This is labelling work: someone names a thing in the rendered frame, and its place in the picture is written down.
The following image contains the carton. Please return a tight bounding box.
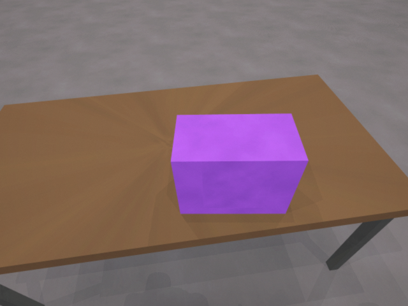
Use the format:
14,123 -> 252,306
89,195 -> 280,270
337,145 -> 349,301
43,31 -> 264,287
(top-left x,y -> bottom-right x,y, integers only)
171,113 -> 309,214

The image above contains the table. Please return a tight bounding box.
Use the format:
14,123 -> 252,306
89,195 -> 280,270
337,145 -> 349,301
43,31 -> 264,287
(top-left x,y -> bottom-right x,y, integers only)
0,75 -> 408,306

